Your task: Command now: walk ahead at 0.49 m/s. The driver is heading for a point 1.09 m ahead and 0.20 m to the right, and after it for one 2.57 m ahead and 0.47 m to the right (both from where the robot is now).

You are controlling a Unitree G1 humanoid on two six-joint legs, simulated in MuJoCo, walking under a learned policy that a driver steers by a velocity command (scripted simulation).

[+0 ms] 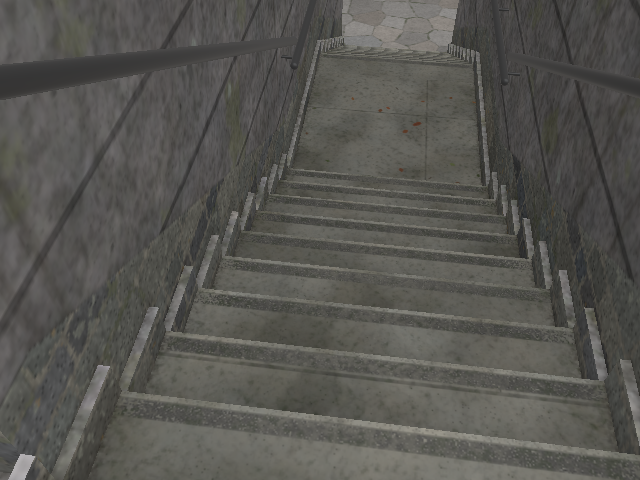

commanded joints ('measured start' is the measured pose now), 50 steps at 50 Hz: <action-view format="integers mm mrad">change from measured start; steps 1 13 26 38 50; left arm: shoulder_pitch -46 270 17 77 104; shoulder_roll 32 238 98 30 37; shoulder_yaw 6 56 -6 -18 -25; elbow -59 -35 15 93 132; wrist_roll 2 25 24 12 8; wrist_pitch -12 -28 16 93 120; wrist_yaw -7 -56 -19 5 19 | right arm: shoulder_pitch -2 274 -51 -76 -38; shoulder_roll -151 15 -57 -62 -65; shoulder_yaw -25 27 -23 -21 -11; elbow -48 16 -63 30 86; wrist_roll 8 1 10 14 11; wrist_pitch -11 7 117 81 90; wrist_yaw -23 -20 -47 -48 -52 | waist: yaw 19 95 18 69 57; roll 80 -287 -68 101 57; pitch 82 -361 -106 57 25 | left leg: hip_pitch -92 -448 -163 -166 -110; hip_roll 264 -35 151 156 136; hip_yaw -172 -129 -122 -140 -124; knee -138 1062 407 65 60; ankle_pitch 151 -476 -66 58 153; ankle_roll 139 -57 -96 -65 -47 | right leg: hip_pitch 23 1061 492 575 625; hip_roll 11 -270 -50 133 133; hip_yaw -16 524 61 -12 -27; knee -208 -499 -708 -689 -669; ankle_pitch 163 585 370 -113 -3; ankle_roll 13 -358 -184 -68 -46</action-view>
